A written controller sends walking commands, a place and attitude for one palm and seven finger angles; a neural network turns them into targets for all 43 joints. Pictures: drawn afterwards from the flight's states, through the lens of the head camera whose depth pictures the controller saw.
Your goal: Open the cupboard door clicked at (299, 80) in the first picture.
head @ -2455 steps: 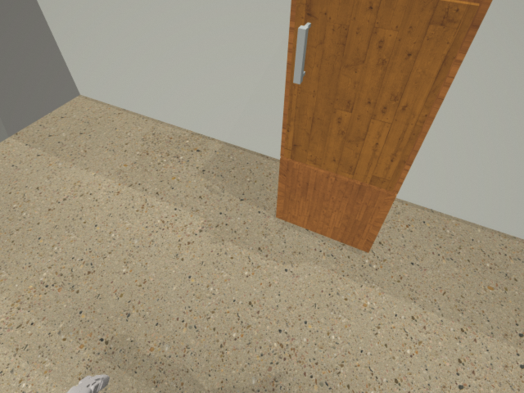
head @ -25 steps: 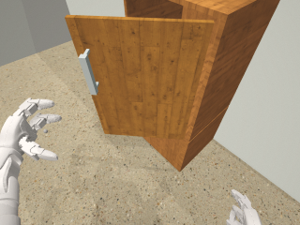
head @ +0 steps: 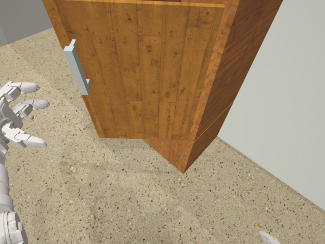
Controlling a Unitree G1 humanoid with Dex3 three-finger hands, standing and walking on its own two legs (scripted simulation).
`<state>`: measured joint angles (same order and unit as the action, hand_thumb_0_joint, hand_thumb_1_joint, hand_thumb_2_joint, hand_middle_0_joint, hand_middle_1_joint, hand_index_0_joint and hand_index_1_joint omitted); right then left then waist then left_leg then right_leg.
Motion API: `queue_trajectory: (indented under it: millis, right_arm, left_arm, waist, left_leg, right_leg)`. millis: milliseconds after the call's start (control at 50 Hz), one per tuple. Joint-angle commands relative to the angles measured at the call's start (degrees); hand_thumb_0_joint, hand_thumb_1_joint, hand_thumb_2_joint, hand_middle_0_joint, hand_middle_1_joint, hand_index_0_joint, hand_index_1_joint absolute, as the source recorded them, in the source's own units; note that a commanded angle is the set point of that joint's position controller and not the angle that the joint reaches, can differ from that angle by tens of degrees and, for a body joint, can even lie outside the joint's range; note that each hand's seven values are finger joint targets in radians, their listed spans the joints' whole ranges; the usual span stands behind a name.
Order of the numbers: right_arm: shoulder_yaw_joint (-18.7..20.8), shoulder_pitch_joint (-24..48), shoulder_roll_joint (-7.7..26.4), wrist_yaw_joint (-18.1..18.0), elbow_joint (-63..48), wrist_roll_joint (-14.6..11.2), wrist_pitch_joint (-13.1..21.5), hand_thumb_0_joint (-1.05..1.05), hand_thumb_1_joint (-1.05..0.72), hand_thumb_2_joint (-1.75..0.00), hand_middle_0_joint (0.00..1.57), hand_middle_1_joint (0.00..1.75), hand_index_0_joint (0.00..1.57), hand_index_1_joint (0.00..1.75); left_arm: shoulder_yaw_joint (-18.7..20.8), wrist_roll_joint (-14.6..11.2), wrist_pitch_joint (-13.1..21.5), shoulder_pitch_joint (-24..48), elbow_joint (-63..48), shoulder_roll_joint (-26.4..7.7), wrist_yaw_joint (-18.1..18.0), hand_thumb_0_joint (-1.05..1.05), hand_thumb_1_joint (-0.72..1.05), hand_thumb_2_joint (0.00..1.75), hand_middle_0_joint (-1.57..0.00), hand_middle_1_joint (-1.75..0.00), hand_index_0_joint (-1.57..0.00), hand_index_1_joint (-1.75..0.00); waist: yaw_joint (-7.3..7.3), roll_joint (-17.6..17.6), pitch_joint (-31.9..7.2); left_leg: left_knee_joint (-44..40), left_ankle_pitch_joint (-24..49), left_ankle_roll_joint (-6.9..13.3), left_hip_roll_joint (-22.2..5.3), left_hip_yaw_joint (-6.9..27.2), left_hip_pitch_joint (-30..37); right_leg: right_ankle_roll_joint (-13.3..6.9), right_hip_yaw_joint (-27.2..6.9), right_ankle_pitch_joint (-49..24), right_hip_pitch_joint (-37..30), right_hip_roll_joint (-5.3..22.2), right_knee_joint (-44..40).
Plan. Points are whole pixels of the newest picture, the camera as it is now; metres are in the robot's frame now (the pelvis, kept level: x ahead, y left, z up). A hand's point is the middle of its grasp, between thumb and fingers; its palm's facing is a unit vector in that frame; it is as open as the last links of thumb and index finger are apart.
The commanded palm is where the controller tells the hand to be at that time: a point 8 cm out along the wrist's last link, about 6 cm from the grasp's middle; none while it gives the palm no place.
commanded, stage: move the hooked fingers beside the handle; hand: left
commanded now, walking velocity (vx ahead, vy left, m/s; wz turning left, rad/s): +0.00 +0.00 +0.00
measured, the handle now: (79, 68) +0.56 +0.25 +0.10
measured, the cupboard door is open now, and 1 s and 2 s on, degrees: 42 42 42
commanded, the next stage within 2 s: slide the fingers in behind the handle in 1.74 s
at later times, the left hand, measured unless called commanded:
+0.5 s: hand (44, 94) +0.44 +0.31 +0.11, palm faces +0.02 -1.00 +0.00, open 14.0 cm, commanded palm +0.42 +0.36 +0.11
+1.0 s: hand (55, 77) +0.50 +0.30 +0.11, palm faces +0.03 -1.00 +0.00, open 14.0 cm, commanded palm +0.47 +0.36 +0.10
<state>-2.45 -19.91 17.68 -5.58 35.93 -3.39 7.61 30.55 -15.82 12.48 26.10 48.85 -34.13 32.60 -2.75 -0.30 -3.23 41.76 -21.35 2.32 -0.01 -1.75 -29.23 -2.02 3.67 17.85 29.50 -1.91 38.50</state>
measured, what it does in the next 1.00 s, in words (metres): stands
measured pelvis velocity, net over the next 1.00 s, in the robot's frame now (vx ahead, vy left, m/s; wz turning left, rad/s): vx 0.01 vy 0.01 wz -0.02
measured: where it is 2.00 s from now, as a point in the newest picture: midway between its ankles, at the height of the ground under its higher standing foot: outside the picture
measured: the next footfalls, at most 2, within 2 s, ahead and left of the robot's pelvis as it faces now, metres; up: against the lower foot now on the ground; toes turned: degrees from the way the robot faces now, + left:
none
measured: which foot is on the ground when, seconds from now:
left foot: down 0.00-1.00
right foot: down 0.00-1.00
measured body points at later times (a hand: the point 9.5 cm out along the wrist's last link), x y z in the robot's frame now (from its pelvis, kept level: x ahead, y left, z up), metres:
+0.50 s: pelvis +0.01 +0.03 +0.00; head +0.08 +0.05 +0.44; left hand +0.43 +0.36 +0.11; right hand +0.06 -0.24 -0.11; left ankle -0.01 +0.09 -0.72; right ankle +0.01 -0.10 -0.72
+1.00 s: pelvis +0.01 +0.01 -0.01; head +0.12 +0.04 +0.42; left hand +0.49 +0.35 +0.12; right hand +0.00 -0.27 -0.11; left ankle -0.01 +0.09 -0.72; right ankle +0.01 -0.10 -0.72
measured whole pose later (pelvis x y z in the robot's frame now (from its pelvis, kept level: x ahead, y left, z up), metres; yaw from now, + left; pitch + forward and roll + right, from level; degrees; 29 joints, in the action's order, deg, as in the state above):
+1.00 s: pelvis +0.01 +0.01 -0.01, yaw -1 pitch +17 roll -3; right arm -3.5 -23.5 17.8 -4.4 35.6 -1.6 -3.2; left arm 30.2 -6.3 15.5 53.8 73.4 -45.8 29.1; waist -9.7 -0.1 -3.9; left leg 46.7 -23.2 3.1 -0.6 -1.7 -40.9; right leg -1.2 3.8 18.3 40.2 -2.4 41.1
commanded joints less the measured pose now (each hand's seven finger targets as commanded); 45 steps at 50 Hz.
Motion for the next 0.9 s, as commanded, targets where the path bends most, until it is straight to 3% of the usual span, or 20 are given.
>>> queue_trajectory:
  millis: [0, 80, 100, 140, 180, 200, 260, 300, 340, 400, 420, 540, 580, 620, 640, 680, 740, 800, 840, 880]
  right_arm:
    - [3.3, -1.4, 8.9, -0.5, -7.0, 0.1, 1.9, 0.0, -0.9, -0.9, 0.2, 0.3, 0.2, 0.3]
    - [3.3, -2.6, 9.4, -0.5, -6.4, 0.2, 1.2, 0.0, -0.9, -0.9, 0.2, 0.3, 0.2, 0.3]
    - [3.4, -3.1, 9.4, -0.4, -6.3, 0.2, 1.0, 0.0, -0.9, -0.9, 0.2, 0.3, 0.2, 0.3]
    - [3.4, -3.3, 9.4, -0.3, -6.1, 0.4, 0.9, 0.0, -0.9, -0.9, 0.2, 0.3, 0.2, 0.3]
    - [3.5, -4.2, 9.7, -0.2, -5.9, 0.6, 0.3, 0.0, -0.9, -0.9, 0.2, 0.3, 0.2, 0.3]
    - [3.4, -4.7, 9.9, -0.1, -5.6, 0.7, 0.0, 0.0, -0.9, -0.9, 0.2, 0.3, 0.2, 0.3]
    - [3.7, -5.2, 9.5, 0.3, -5.5, 1.0, -0.5, 0.0, -0.9, -0.9, 0.2, 0.3, 0.2, 0.3]
    - [3.7, -6.0, 9.6, 0.6, -5.4, 1.3, -1.0, 0.0, -0.9, -0.9, 0.2, 0.3, 0.2, 0.3]
    - [3.7, -6.4, 9.7, 0.8, -5.2, 1.3, -1.7, 0.0, -0.9, -0.9, 0.2, 0.3, 0.2, 0.3]
    - [3.8, -7.3, 9.9, 1.0, -5.0, 1.6, -2.7, 0.0, -0.9, -0.9, 0.2, 0.3, 0.2, 0.3]
    - [3.7, -7.3, 9.8, 1.0, -5.0, 1.5, -3.0, 0.0, -0.9, -0.9, 0.2, 0.3, 0.2, 0.3]
    - [3.7, -8.8, 10.0, 1.1, -4.1, 1.8, -5.1, 0.0, -0.9, -0.9, 0.2, 0.3, 0.2, 0.3]
    - [3.8, -9.1, 9.9, 1.0, -3.8, 1.8, -5.5, 0.0, -0.9, -0.9, 0.2, 0.3, 0.2, 0.3]
    - [3.9, -9.8, 10.3, 1.0, -3.3, 2.0, -5.9, 0.0, -0.9, -0.9, 0.2, 0.3, 0.2, 0.3]
    - [3.7, -9.8, 10.4, 0.9, -3.0, 1.9, -6.2, 0.0, -0.9, -0.9, 0.2, 0.3, 0.2, 0.3]
    - [3.7, -10.4, 10.6, 0.6, -2.7, 1.9, -6.7, 0.0, -0.9, -0.9, 0.2, 0.3, 0.2, 0.3]
    - [3.6, -10.9, 10.4, 0.7, -2.5, 2.0, -7.5, 0.0, -0.9, -0.9, 0.2, 0.3, 0.2, 0.3]
    - [3.4, -11.9, 10.6, 0.7, -2.5, 2.2, -8.5, 0.0, -0.9, -0.9, 0.2, 0.3, 0.2, 0.3]
    - [3.3, -12.1, 10.7, 0.7, -2.4, 2.1, -9.0, 0.0, -0.9, -0.9, 0.2, 0.3, 0.2, 0.3]
    - [3.1, -12.4, 11.1, 0.5, -3.1, 2.2, -9.4, 0.0, -0.9, -0.9, 0.2, 0.3, 0.2, 0.3]
  left_arm:
    - [2.1, -1.2, 4.0, 22.9, -10.3, -19.7, 0.7, 0.0, -0.5, 0.3, -0.3, -1.2, -0.3, -1.2]
    - [0.3, -0.8, 4.2, 27.6, -7.5, -18.8, 0.2, 0.0, -0.5, 0.3, -0.3, -1.2, -0.3, -1.2]
    - [0.5, -0.5, 4.3, 27.8, -6.7, -19.0, -0.1, 0.0, -0.5, 0.3, -0.3, -1.2, -0.3, -1.2]
    - [-1.8, 0.0, 4.4, 30.4, -6.7, -16.8, -0.9, 0.0, -0.5, 0.3, -0.3, -1.2, -0.3, -1.2]
    - [-1.2, 0.4, 4.4, 30.2, -4.3, -17.6, -1.7, 0.0, -0.5, 0.3, -0.3, -1.2, -0.3, -1.2]
    - [-0.3, 1.0, 4.7, 32.0, -4.6, -19.1, -2.2, 0.0, -0.5, 0.3, -0.3, -1.2, -0.3, -1.2]
    - [-1.9, 1.8, 5.3, 33.4, -5.2, -17.2, -3.3, 0.0, -0.5, 0.3, -0.3, -1.2, -0.3, -1.2]
    - [-1.6, 2.3, 5.6, 35.1, -5.5, -18.0, -4.0, 0.0, -0.5, 0.3, -0.3, -1.2, -0.3, -1.2]
    - [-1.3, 2.5, 5.5, 34.5, -2.8, -17.9, -4.5, 0.0, -0.5, 0.3, -0.3, -1.2, -0.3, -1.2]
    - [0.5, 2.8, 5.7, 35.7, -1.4, -19.9, -5.0, 0.0, -0.5, 0.3, -0.3, -1.2, -0.3, -1.2]
    - [0.3, 3.3, 5.7, 35.5, -0.2, -20.1, -4.9, 0.0, -0.5, 0.3, -0.3, -1.2, -0.3, -1.2]
    - [0.3, 4.5, 6.8, 39.8, 3.2, -22.1, -4.3, 0.0, -0.5, 0.3, -0.3, -1.2, -0.3, -1.2]
    - [-2.0, 4.3, 7.5, 43.3, 2.8, -20.0, -3.8, 0.0, -0.5, 0.3, -0.3, -1.2, -0.3, -1.2]
    - [-0.6, 4.5, 7.9, 43.8, 4.0, -22.0, -3.5, 0.0, -0.5, 0.3, -0.3, -1.2, -0.3, -1.2]
    - [-1.3, 4.5, 7.7, 44.7, 5.3, -21.7, -3.3, 0.0, -0.5, 0.3, -0.3, -1.2, -0.3, -1.2]
    - [0.0, 4.4, 7.8, 46.1, 6.3, -23.9, -3.0, 0.0, -0.5, 0.3, -0.3, -1.2, -0.3, -1.2]
    - [-1.0, 5.5, 7.4, 47.0, 6.9, -24.0, -2.9, 0.0, -0.5, 0.3, -0.3, -1.2, -0.3, -1.2]
    - [0.0, 6.3, 7.1, 47.7, 8.7, -26.2, -3.3, 0.0, -0.5, 0.3, -0.3, -1.2, -0.3, -1.2]
    - [-0.6, 6.5, 6.6, 49.8, 10.5, -26.2, -3.6, 0.0, -0.5, 0.3, -0.3, -1.2, -0.3, -1.2]
    - [2.7, 6.7, 6.7, 49.8, 11.4, -30.9, -4.0, 0.0, -0.5, 0.3, -0.3, -1.2, -0.3, -1.2]
  waist:
    - [0.14, -6.9, -17.8]
    - [-0.99, -5.7, -16.3]
    - [-0.66, -5.8, -17.4]
    - [-1.14, -8.0, -17.2]
    - [-1.19, -6.3, -17.1]
    - [-1.2, -6.3, -18.9]
    - [-1.25, -9.1, -20.2]
    - [-1.39, -9.7, -21.7]
    - [-1.47, -7.6, -20.1]
    - [-1.43, -6.5, -22.0]
    - [-1.36, -8.0, -21.1]
    - [-2.8, -8.1, -20.7]
    - [-3.86, -9.0, -21.0]
    - [-3.76, -9.6, -22.7]
    - [-4.59, -8.5, -22.3]
    - [-4.62, -7.5, -22.9]
    - [-4.6, -10.6, -24.0]
    - [-4.76, -9.6, -24.1]
    - [-6.05, -7.6, -22.2]
    - [-5.4, -6.2, -23.5]
  left_leg:
    - [-5.2, 16.7, 0.0, 0.1, 3.0, 7.6]
    - [-5.5, 16.4, -0.6, -0.6, 4.7, 8.8]
    - [-5.6, 16.8, -0.8, -0.6, 5.0, 9.5]
    - [-6.0, 16.6, -1.6, -1.0, 6.0, 11.5]
    - [-5.7, 18.7, -2.0, -1.3, 6.5, 11.8]
    - [-5.6, 20.2, -2.4, -1.4, 7.0, 12.4]
    - [-5.2, 23.8, -3.5, -2.0, 7.6, 15.2]
    - [-4.7, 27.8, -4.1, -2.4, 8.1, 17.1]
    - [-4.7, 28.1, -4.3, -2.6, 8.3, 15.5]
    - [-4.0, 30.9, -4.1, -2.5, 7.7, 15.2]
    - [-3.9, 30.8, -4.3, -2.5, 7.6, 14.6]
    - [-2.6, 30.1, -3.7, -2.4, 7.0, 13.0]
    - [-2.2, 30.2, -3.5, -2.5, 7.2, 14.0]
    - [-1.9, 29.4, -3.5, -2.4, 7.3, 14.5]
    - [-1.8, 27.9, -3.2, -2.4, 7.3, 13.7]
    - [-1.3, 27.8, -2.7, -2.1, 6.9, 11.9]
    - [-0.8, 30.0, -2.9, -2.1, 6.9, 12.8]
    - [-0.2, 30.2, -2.5, -2.0, 6.7, 11.4]
    - [-0.1, 26.3, -1.7, -1.9, 6.2, 8.6]
    - [0.2, 24.3, -0.9, -1.5, 5.5, 5.4]
  right_leg:
    - [0.3, -3.7, -14.7, -8.1, 0.9, -3.7]
    - [-0.2, -2.2, -11.3, -3.5, 0.4, -3.5]
    - [-0.1, -2.1, -11.1, -3.3, 0.4, -3.4]
    - [-0.2, -1.5, -8.9, -0.4, 0.4, -3.3]
    - [-0.4, -1.1, -9.2, 0.5, 0.2, -3.0]
    - [-0.3, -1.0, -9.7, 0.3, 0.3, -2.6]
    - [-0.2, -0.8, -9.8, 2.1, 0.4, -2.2]
    - [-0.1, -0.7, -10.5, 2.7, 0.2, -1.9]
    - [0.0, -0.4, -10.5, 2.8, 0.2, -1.8]
    - [0.1, -0.7, -12.9, 1.3, 0.0, -1.6]
    - [0.1, -0.7, -12.5, 1.9, 0.0, -1.5]
    - [0.2, -1.0, -13.4, 2.6, -0.2, -1.4]
    - [0.0, -0.9, -12.8, 4.0, -0.3, -1.2]
    - [0.2, -1.1, -12.4, 4.1, -0.4, -1.3]
    - [0.2, -1.1, -12.1, 4.5, -0.4, -1.3]
    - [0.2, -1.3, -13.4, 3.2, -0.4, -0.9]
    - [0.3, -1.4, -14.2, 4.0, -0.4, -0.7]
    - [0.4, -1.6, -15.0, 3.7, -0.6, -0.4]
    - [0.7, -1.7, -14.6, 3.9, -0.6, -0.7]
    - [0.5, -2.4, -16.1, 0.7, -0.5, -0.2]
